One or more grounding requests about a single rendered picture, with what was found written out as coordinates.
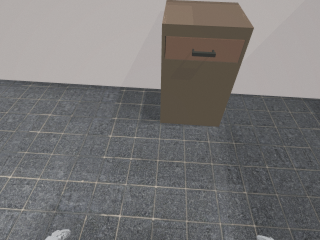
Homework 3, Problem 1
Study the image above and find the cabinet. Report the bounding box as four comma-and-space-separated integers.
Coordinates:
160, 0, 254, 127

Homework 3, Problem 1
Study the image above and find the left robot hand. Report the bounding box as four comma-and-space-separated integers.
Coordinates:
45, 229, 71, 240

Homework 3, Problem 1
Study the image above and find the drawer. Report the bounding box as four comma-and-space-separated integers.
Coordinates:
165, 36, 245, 63

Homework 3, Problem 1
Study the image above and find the handle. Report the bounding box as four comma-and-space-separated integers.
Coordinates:
192, 49, 216, 58

